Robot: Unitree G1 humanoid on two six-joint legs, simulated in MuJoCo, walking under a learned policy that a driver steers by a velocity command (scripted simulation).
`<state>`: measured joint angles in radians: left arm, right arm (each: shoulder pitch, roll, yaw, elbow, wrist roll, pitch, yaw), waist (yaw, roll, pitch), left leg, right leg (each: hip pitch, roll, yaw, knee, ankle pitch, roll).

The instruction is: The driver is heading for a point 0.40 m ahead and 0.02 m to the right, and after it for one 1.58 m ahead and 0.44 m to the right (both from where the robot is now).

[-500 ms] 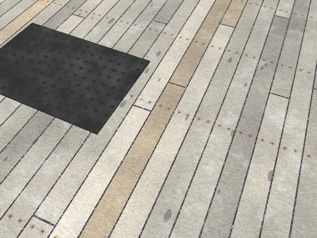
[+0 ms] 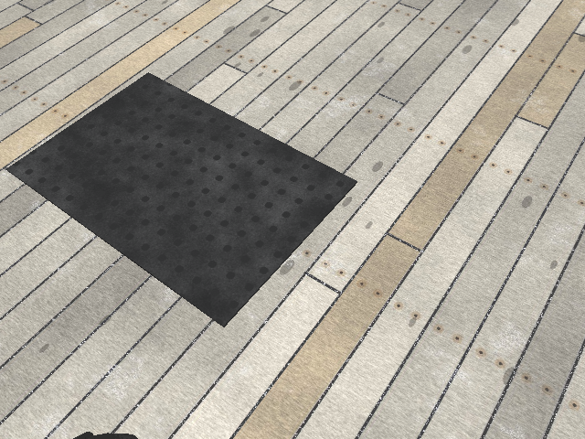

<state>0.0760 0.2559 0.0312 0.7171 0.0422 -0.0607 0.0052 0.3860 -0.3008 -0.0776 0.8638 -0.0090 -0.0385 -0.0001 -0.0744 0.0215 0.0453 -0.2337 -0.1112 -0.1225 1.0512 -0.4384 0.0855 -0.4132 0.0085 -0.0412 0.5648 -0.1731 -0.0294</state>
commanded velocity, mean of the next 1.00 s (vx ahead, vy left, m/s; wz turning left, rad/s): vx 0.27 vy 0.00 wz -0.12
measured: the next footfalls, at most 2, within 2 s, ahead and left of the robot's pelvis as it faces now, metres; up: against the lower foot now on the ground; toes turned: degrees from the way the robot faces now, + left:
left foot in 0.40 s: +0.33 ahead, +0.14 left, +0.00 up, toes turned +8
right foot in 0.90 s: +0.35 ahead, -0.06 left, +0.00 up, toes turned -13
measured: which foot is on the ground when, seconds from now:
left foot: up 0.00-0.38, down 0.40-0.90, up 0.92-1.00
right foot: down 0.00-0.42, up 0.44-0.88, down 0.90-1.00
